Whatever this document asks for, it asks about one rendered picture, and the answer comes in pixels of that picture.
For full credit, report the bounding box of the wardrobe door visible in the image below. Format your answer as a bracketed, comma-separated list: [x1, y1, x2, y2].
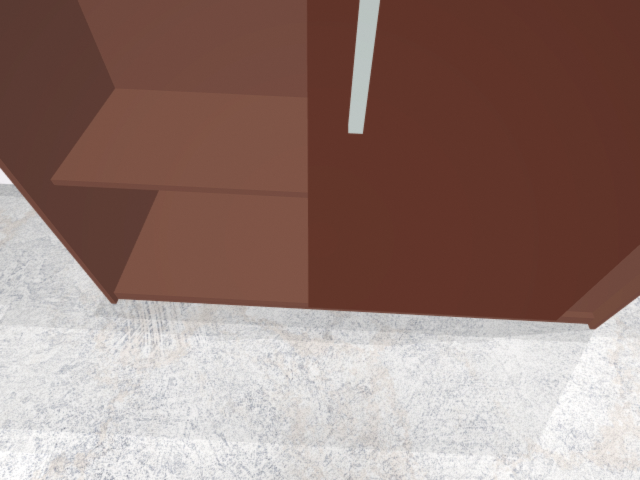
[307, 0, 640, 321]
[567, 245, 640, 312]

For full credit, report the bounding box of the handle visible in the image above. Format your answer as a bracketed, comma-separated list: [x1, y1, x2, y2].
[348, 0, 380, 134]

